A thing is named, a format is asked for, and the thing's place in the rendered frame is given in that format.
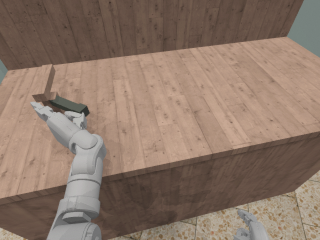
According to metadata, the robot right hand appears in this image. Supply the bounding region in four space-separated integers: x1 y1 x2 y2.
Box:
233 209 270 240

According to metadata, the left robot forearm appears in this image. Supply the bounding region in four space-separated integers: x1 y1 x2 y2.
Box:
46 129 107 240

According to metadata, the left robot upper arm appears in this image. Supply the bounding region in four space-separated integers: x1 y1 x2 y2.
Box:
47 222 102 240

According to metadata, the tap lever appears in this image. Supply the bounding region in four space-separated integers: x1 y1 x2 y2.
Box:
50 95 90 117

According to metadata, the counter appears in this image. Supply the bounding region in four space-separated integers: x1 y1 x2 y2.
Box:
0 0 320 240

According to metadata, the robot left hand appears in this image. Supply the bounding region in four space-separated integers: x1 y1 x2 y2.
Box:
30 101 87 149

